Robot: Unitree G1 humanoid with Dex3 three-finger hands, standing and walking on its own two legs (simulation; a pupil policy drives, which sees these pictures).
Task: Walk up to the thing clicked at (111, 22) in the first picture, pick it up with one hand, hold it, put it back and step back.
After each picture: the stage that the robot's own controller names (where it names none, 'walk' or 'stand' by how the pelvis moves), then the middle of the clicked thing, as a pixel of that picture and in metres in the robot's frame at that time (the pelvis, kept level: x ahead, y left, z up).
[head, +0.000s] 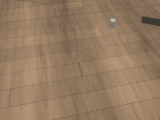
stand; (112, 23) +1.77 -0.40 -0.72
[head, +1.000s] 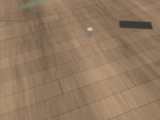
walk; (89, 32) +1.67 +0.04 -0.69
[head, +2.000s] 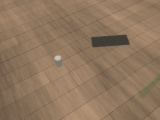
walk; (58, 61) +1.09 +0.31 -0.72
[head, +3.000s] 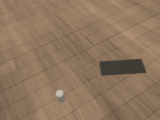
walk; (60, 96) +0.69 +0.27 -0.72
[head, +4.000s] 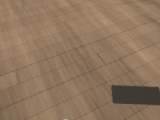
walk; out of the picture +0.44 +0.16 -0.72
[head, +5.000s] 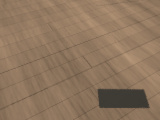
stand; out of the picture +0.37 +0.20 -0.71
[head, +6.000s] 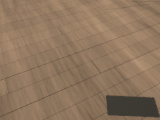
stand; out of the picture +0.34 +0.16 -0.72
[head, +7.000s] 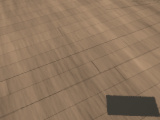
stand; out of the picture +0.34 +0.18 -0.73
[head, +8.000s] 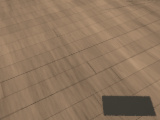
stand; out of the picture +0.33 +0.21 -0.73
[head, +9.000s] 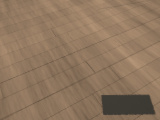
stand; out of the picture +0.32 +0.21 -0.73
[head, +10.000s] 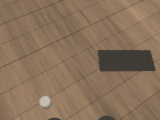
go down; (46, 102) +0.37 +0.20 -0.57
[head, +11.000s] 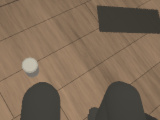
go down; (31, 68) +0.42 +0.21 -0.32
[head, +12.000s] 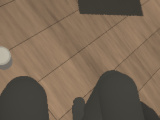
close in; (2, 59) +0.41 +0.24 -0.28
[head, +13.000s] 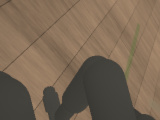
close; out of the picture +0.41 +0.26 -0.23
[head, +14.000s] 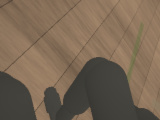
lift; out of the picture +0.40 +0.27 -0.23
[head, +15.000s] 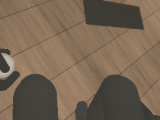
lift; (1, 68) +0.34 +0.26 -0.12
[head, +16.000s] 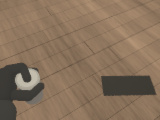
hold; (30, 87) +0.32 +0.17 +0.03
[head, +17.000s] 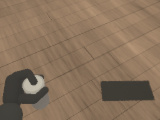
hold; (37, 92) +0.32 +0.17 -0.01
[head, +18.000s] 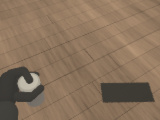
hold; (32, 90) +0.32 +0.18 +0.00
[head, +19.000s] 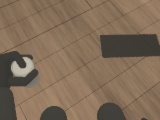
crouch; (26, 73) +0.38 +0.19 -0.08
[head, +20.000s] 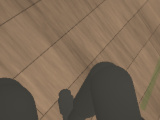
lower; out of the picture +0.41 +0.26 -0.23
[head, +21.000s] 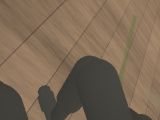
lower; out of the picture +0.41 +0.28 -0.23
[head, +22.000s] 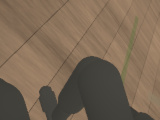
lower; out of the picture +0.41 +0.29 -0.23
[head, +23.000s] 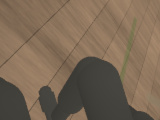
lower; out of the picture +0.41 +0.29 -0.23
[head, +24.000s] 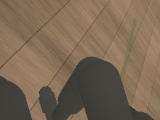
lower; out of the picture +0.40 +0.29 -0.23
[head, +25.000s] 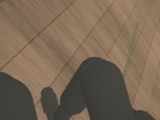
withdraw; out of the picture +0.39 +0.27 -0.23
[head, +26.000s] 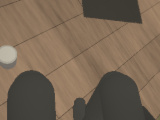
stand; (7, 58) +0.40 +0.24 -0.27
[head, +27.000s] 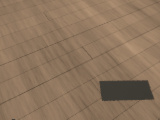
stand; out of the picture +0.33 +0.18 -0.64
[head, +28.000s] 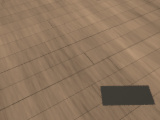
stand; out of the picture +0.34 +0.20 -0.67
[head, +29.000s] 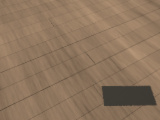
stand; out of the picture +0.33 +0.19 -0.67
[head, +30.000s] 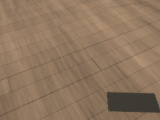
walk; out of the picture +0.34 +0.18 -0.72
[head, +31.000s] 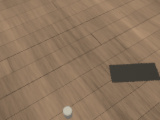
walk; (68, 112) +0.42 +0.12 -0.70
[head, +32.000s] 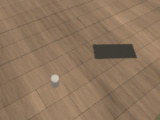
walk; (55, 81) +0.67 +0.16 -0.70
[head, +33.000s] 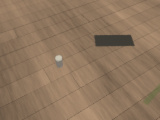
stand; (59, 61) +0.99 +0.24 -0.70
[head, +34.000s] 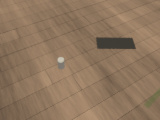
stand; (61, 63) +0.98 +0.20 -0.71
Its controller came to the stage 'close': yes
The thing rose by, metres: 0.70
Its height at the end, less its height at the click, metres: +0.00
